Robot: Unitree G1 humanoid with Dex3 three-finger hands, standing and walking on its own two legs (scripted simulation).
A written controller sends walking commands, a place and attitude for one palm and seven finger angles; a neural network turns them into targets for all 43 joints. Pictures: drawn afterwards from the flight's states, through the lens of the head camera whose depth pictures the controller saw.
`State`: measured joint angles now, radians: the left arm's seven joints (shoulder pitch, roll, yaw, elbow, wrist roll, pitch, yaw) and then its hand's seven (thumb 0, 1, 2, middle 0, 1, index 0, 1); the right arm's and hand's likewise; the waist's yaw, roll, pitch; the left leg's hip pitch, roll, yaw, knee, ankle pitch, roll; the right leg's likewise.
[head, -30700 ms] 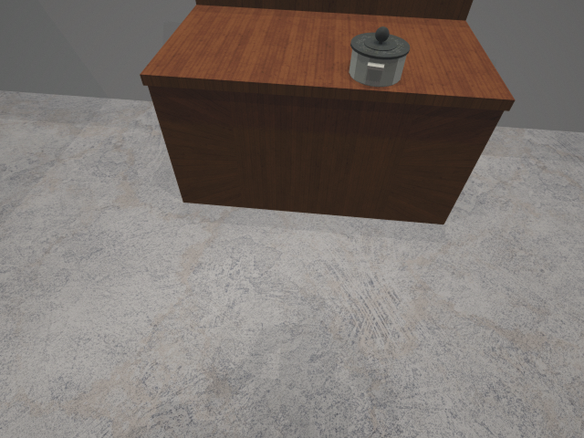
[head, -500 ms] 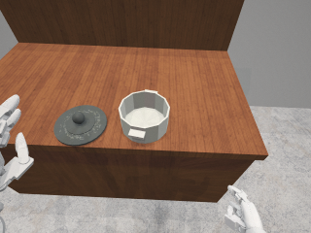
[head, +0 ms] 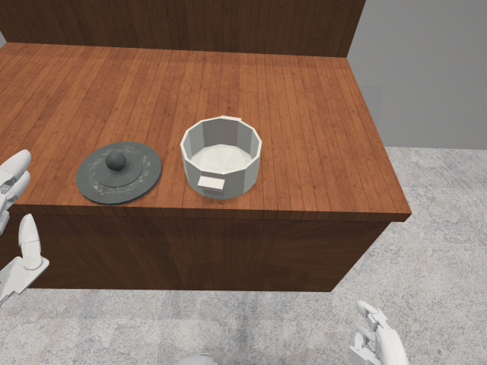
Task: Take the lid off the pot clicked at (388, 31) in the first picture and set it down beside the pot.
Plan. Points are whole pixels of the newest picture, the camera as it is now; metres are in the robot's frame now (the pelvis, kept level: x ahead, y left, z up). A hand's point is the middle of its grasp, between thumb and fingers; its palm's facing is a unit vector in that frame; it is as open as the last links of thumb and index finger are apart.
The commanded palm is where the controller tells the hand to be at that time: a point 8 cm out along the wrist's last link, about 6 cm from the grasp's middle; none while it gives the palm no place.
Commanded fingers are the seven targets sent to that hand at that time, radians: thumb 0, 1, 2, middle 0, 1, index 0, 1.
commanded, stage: step back with the hand held close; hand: left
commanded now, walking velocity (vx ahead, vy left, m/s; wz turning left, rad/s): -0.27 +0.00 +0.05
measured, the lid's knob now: (115, 161) +0.53 +0.33 -0.05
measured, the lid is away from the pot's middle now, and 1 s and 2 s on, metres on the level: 0.25 0.25 0.25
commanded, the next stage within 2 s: stop stepping back and stand still in 0.96 s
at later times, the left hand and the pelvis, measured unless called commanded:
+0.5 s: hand (38, 300) +0.16 +0.22 +0.17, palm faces +0.29 -0.85 -0.44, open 7.4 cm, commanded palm +0.09 +0.27 +0.19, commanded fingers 0.00 0.90 0.90 -0.20 -0.30 -0.20 -0.30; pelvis -0.04 -0.01 +0.00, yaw +1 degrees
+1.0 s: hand out of the picture +0.07 +0.20 +0.18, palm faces +0.22 -0.86 -0.46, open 7.4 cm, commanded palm +0.01 +0.26 +0.19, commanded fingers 0.00 0.90 0.90 -0.20 -0.30 -0.20 -0.30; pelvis -0.12 -0.02 +0.01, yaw -2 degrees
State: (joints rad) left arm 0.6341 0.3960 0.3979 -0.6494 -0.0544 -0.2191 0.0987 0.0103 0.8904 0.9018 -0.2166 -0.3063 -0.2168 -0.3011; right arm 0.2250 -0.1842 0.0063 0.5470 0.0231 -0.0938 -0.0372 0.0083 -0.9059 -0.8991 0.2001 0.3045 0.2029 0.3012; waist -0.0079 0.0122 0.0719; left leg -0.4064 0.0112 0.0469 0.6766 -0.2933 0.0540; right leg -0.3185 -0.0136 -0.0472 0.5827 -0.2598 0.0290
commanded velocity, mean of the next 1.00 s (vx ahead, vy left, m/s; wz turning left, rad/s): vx -0.39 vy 0.00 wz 0.05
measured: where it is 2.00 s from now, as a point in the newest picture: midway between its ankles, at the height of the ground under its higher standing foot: outside the picture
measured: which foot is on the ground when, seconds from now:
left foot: down 0.00-0.88, up 0.90-1.00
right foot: down 0.00-0.56, up 0.58-0.82, down 0.84-1.00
